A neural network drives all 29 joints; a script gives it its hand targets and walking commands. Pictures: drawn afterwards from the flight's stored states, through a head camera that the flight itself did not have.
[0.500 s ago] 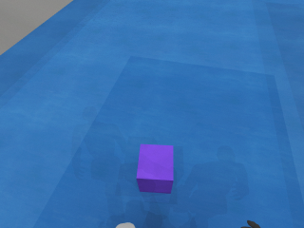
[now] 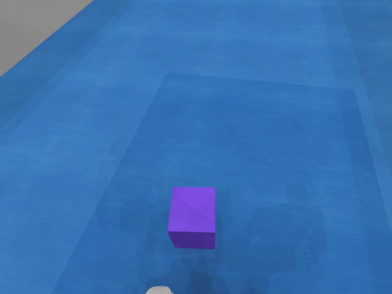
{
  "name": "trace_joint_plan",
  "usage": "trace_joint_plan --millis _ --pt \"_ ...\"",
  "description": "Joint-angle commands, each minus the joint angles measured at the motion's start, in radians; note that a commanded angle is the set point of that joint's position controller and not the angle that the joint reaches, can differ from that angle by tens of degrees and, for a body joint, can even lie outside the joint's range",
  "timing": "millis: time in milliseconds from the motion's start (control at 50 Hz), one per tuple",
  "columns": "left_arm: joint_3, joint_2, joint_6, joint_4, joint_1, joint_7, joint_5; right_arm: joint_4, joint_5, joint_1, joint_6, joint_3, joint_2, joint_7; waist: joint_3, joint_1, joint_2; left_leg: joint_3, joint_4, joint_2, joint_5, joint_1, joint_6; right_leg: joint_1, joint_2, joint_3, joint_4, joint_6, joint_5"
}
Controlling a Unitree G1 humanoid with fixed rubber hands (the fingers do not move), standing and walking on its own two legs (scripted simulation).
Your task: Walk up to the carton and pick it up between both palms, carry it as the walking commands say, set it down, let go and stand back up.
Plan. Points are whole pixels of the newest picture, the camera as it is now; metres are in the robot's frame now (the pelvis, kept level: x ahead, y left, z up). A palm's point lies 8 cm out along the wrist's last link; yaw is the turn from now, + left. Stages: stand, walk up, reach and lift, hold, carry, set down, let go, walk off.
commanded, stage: walk up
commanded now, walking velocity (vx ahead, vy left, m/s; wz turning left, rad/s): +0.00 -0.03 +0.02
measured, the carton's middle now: (194, 218) +0.51 +0.07 -0.64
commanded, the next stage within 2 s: none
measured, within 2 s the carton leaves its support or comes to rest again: neither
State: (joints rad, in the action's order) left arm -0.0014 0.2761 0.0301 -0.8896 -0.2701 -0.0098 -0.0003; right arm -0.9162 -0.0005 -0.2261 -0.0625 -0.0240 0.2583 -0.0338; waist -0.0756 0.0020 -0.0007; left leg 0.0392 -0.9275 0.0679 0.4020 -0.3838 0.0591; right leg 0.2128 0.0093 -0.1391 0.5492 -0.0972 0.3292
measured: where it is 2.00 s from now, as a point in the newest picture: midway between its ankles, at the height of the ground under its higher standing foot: outside the picture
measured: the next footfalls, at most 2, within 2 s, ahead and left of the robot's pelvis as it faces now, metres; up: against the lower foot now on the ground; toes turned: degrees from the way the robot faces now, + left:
left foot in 0.38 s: +0.08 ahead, +0.18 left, +0.00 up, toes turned +3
right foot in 0.66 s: +0.02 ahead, -0.07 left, +0.00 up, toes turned -5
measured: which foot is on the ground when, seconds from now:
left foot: up 0.00-0.36, down 0.38-0.68, up 0.70-1.00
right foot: down 0.00-0.40, up 0.42-0.64, down 0.66-1.00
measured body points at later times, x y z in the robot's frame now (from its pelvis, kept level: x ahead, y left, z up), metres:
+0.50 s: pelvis +0.01 +0.04 +0.00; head +0.03 +0.06 +0.45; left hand +0.05 +0.30 -0.15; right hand +0.10 -0.23 -0.12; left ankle +0.04 +0.18 -0.73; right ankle -0.02 -0.05 -0.71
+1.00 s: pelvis -0.01 +0.01 +0.00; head +0.02 +0.01 +0.45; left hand +0.03 +0.28 -0.14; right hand +0.10 -0.25 -0.14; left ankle +0.00 +0.17 -0.71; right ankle -0.02 -0.07 -0.73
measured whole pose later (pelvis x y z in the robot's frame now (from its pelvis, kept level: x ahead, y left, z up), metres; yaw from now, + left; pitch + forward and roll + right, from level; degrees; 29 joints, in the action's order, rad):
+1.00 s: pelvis -0.01 +0.01 +0.00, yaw +3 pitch -1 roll +0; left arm 0.00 0.27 0.03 -0.89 -0.27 -0.01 0.00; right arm -0.90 0.00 -0.17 -0.05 -0.02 0.25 -0.02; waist -0.07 0.00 0.01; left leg 0.04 -0.74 0.06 0.37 -0.35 0.04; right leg 0.21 -0.01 -0.16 0.56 -0.07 0.33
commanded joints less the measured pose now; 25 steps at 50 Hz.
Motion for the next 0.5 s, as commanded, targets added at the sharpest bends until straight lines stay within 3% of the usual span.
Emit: trace_joint_plan --millis 0,20,40,60,80,100,120,140,160,180,200,220,240,260,280,300,320,340,360,380,400,420,440,460,480 --pt "0.043 0.114 -0.018 0.021 -0.084 -0.027 -0.022 0.071 -0.025 0.011 -0.005 -0.020 0.056 0.008 0.040 0.030 0.113 -0.066 -0.046 -0.039 0.037 -0.181 -0.002 -0.238 -0.313 0.170 -0.170 -0.048 -0.894" --pt "0.041 0.098 -0.012 -0.003 -0.108 -0.029 -0.019 0.057 -0.019 0.012 -0.001 -0.010 0.045 0.008 0.071 0.033 0.115 -0.098 0.002 -0.028 0.044 -0.169 -0.005 -0.301 -0.259 0.121 -0.175 -0.060 -0.781" --pt "0.045 0.135 -0.008 0.004 -0.121 -0.037 -0.014 0.049 -0.018 0.000 0.004 -0.016 0.064 0.004 0.076 0.030 0.094 -0.088 -0.021 -0.034 0.064 -0.109 -0.006 -0.235 -0.278 0.140 -0.164 -0.043 -0.804" --pt "0.054 0.156 -0.013 0.004 -0.092 -0.032 -0.025 0.068 -0.022 0.060 0.005 -0.013 0.083 0.016 0.065 0.043 0.110 -0.050 0.041 -0.029 0.061 -0.133 -0.008 -0.259 -0.316 0.172 -0.137 -0.057 -0.875" --pt "0.059 0.127 -0.015 0.013 -0.138 -0.028 -0.025 0.061 -0.019 0.036 0.014 -0.009 0.050 0.021 0.080 0.053 0.115 -0.086 0.045 -0.017 0.015 -0.128 -0.014 -0.246 -0.269 0.145 -0.203 -0.045 -0.549" --pt "0.045 0.119 -0.015 0.010 -0.118 -0.027 -0.022 0.050 -0.028 0.058 0.015 -0.013 0.067 0.020 0.066 0.063 0.077 -0.070 0.051 -0.021 0.028 -0.101 -0.020 -0.189 -0.276 0.174 -0.248 -0.062 -0.300" --pt "0.043 0.148 -0.010 0.037 -0.036 -0.026 -0.030 0.073 -0.030 0.075 0.014 -0.014 0.082 0.030 0.001 0.038 0.076 -0.067 0.024 -0.025 0.050 -0.124 -0.012 -0.142 -0.355 0.216 -0.259 -0.106 -0.459" --pt "0.049 0.123 -0.018 0.031 -0.081 -0.015 -0.030 0.058 -0.025 0.058 0.018 -0.006 0.052 0.029 0.053 0.038 0.064 -0.070 0.052 0.007 -0.010 -0.115 -0.027 -0.164 -0.304 0.145 -0.301 -0.104 -0.191" --pt "0.052 0.154 -0.009 0.046 -0.041 -0.013 -0.024 0.069 -0.022 0.067 0.013 -0.012 0.092 0.036 0.029 0.054 0.168 -0.067 0.065 0.001 -0.021 -0.135 -0.014 -0.193 -0.283 0.156 -0.312 -0.064 -0.014" --pt "0.045 0.141 -0.008 0.036 -0.041 -0.010 -0.029 0.082 -0.027 0.092 0.017 -0.005 0.072 0.030 -0.003 0.052 0.126 -0.080 0.117 0.006 0.006 -0.115 -0.025 -0.148 -0.277 0.177 -0.312 -0.079 -0.033" --pt "0.050 0.148 -0.008 0.045 -0.074 -0.007 -0.031 0.101 -0.027 0.117 0.020 -0.009 0.084 0.040 -0.021 0.083 0.097 -0.103 0.106 -0.001 -0.008 -0.121 -0.012 -0.128 -0.288 0.181 -0.353 -0.087 0.057" --pt "0.056 0.160 -0.009 0.040 -0.084 -0.005 -0.027 0.098 -0.033 0.118 0.026 -0.006 0.081 0.043 -0.030 0.082 0.120 -0.076 0.124 0.015 0.006 -0.115 -0.012 -0.123 -0.324 0.234 -0.363 -0.094 0.145" --pt "0.051 0.157 -0.014 0.028 -0.046 -0.004 -0.029 0.087 -0.032 0.105 0.039 0.004 0.062 0.036 -0.014 0.073 0.052 -0.087 0.227 -0.007 0.034 -0.093 -0.023 -0.153 -0.304 0.221 -0.319 -0.110 0.063" --pt "0.058 0.170 -0.007 0.059 -0.024 0.000 -0.034 0.101 -0.028 0.079 0.045 0.005 0.086 0.037 -0.016 0.052 0.166 -0.088 0.237 0.005 -0.011 -0.063 -0.018 -0.122 -0.239 0.109 -0.271 -0.069 -0.003" --pt "0.053 0.138 -0.013 0.036 -0.045 0.003 -0.034 0.081 -0.024 0.004 0.055 0.008 0.064 0.032 0.037 0.031 0.182 -0.145 0.308 -0.024 -0.037 -0.027 -0.035 -0.130 -0.203 0.092 -0.226 -0.061 0.044" --pt "0.051 0.141 -0.002 0.037 -0.015 0.006 -0.025 0.087 -0.019 0.035 0.056 0.002 0.069 0.024 0.001 0.007 0.191 -0.174 0.350 -0.040 -0.122 0.053 -0.015 -0.074 -0.166 0.057 -0.189 -0.023 -0.142" --pt "0.046 0.110 -0.013 0.008 -0.027 0.001 -0.019 0.056 -0.028 -0.045 0.069 -0.013 0.066 0.015 0.083 -0.016 0.093 -0.177 0.428 -0.062 -0.224 0.105 -0.040 -0.137 -0.173 0.060 -0.101 -0.015 -0.314" --pt "0.049 0.094 -0.007 0.006 -0.059 -0.009 -0.014 0.050 -0.025 -0.019 0.074 -0.018 0.078 0.009 0.105 0.002 -0.064 -0.075 0.476 -0.007 -0.431 0.148 -0.044 -0.107 -0.200 0.095 -0.049 0.017 -0.474" --pt "0.046 0.075 -0.016 0.038 -0.053 0.004 -0.018 0.034 -0.036 -0.135 0.088 -0.027 0.113 0.006 0.223 -0.031 -0.104 0.079 0.468 0.103 -0.265 0.265 -0.106 -0.027 -0.092 0.000 0.080 0.031 -0.093" --pt "0.042 0.043 -0.004 0.039 -0.036 0.014 -0.029 0.049 -0.038 -0.166 0.084 -0.044 0.191 0.007 0.171 -0.046 -0.230 0.367 0.595 0.262 -0.207 0.288 -0.162 0.124 -0.029 0.005 0.184 0.069 0.165" --pt "0.043 0.061 0.009 0.081 -0.001 0.024 -0.037 0.052 -0.043 -0.175 0.073 -0.052 0.243 -0.003 0.106 -0.054 -0.265 0.535 0.666 0.344 -0.021 0.278 -0.231 0.273 0.001 0.097 0.328 0.074 0.293" --pt "0.042 0.074 0.021 0.066 -0.007 0.027 -0.039 0.041 -0.026 -0.192 0.061 -0.043 0.232 -0.017 0.041 -0.060 -0.162 0.530 0.702 0.336 0.011 0.249 -0.218 0.272 -0.048 0.163 0.394 0.078 0.252" --pt "0.044 0.074 0.011 0.066 0.051 0.019 -0.030 0.072 -0.033 -0.064 0.074 -0.026 0.182 -0.022 -0.017 -0.039 -0.109 0.442 0.676 0.276 -0.232 0.168 -0.188 0.256 -0.031 0.161 0.319 0.078 0.159" --pt "0.038 0.047 0.009 0.056 0.006 0.013 -0.028 0.049 -0.042 -0.067 0.072 -0.024 0.161 -0.021 -0.023 -0.026 -0.139 0.384 0.631 0.271 -0.573 0.173 -0.191 0.234 -0.016 0.148 0.304 0.088 0.178" --pt "0.043 0.054 0.013 0.057 -0.013 0.018 -0.027 0.038 -0.046 -0.129 0.074 -0.010 0.135 -0.020 0.047 -0.030 -0.148 0.332 0.610 0.234 -0.555 0.177 -0.177 0.174 -0.016 0.161 0.298 0.093 0.162"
